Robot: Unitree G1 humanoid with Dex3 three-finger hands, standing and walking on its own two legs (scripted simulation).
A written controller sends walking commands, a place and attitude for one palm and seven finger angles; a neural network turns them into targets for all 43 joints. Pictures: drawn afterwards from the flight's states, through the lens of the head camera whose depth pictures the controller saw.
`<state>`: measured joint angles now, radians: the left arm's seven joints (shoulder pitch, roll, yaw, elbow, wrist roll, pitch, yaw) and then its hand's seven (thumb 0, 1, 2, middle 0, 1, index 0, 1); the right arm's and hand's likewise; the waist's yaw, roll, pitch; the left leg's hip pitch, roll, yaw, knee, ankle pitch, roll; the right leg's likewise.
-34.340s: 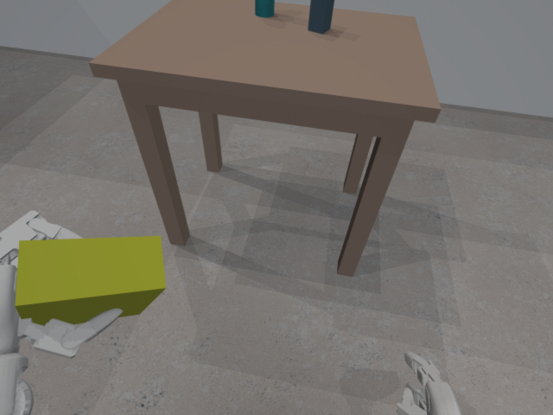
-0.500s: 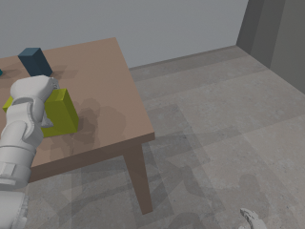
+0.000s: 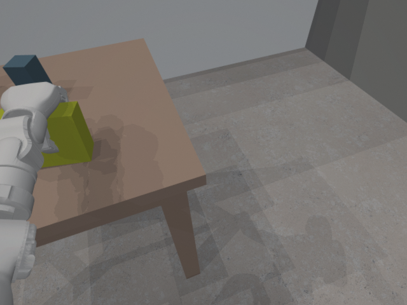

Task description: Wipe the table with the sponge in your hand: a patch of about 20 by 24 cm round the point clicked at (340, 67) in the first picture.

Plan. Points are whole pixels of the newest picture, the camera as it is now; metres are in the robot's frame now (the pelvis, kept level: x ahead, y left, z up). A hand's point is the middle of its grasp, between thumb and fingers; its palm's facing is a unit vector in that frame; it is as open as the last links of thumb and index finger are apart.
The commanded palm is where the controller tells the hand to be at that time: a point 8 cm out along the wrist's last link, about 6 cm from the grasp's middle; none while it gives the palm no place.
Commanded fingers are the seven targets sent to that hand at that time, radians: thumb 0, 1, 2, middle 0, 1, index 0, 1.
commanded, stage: wipe forward along the middle lane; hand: left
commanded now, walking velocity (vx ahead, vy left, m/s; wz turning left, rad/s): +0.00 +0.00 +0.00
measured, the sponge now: (52, 143) +0.40 +0.35 +0.10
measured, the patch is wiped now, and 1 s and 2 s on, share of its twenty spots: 1.00 1.00 1.00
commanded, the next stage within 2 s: slide back across to the first lane in 0.42 s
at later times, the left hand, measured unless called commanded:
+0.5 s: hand (46, 111) +0.45 +0.36 +0.15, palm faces -0.09 +0.03 -1.00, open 9.9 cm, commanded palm +0.44 +0.36 +0.17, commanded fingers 0.00 0.10 1.30 -1.20 -1.60 -1.20 -1.60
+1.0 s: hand (33, 104) +0.46 +0.39 +0.16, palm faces -0.07 +0.02 -1.00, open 9.9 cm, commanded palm +0.43 +0.41 +0.21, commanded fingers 0.00 0.10 1.30 -1.20 -1.60 -1.20 -1.60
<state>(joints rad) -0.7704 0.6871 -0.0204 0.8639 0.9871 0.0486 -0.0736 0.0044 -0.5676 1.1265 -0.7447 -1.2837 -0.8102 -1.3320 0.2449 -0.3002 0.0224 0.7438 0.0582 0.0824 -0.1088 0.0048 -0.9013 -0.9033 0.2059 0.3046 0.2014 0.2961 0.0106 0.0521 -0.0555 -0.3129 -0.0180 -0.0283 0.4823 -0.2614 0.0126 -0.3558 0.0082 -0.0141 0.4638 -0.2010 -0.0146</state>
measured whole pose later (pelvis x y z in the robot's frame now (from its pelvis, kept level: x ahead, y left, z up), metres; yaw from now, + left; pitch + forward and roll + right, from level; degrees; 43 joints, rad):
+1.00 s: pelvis +0.03 +0.02 +0.00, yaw -2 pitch +9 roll -1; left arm -0.84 0.82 0.12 1.01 1.06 -0.04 -0.05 0.00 -0.55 1.13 -0.72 -1.32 -0.79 -1.38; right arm 0.27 -0.30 0.01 0.73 0.06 0.12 -0.10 0.00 -0.90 -0.90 0.21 0.30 0.20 0.30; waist -0.04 0.04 -0.06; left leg -0.33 -0.01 0.00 0.47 -0.29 0.03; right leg -0.37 0.01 0.02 0.42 -0.21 0.00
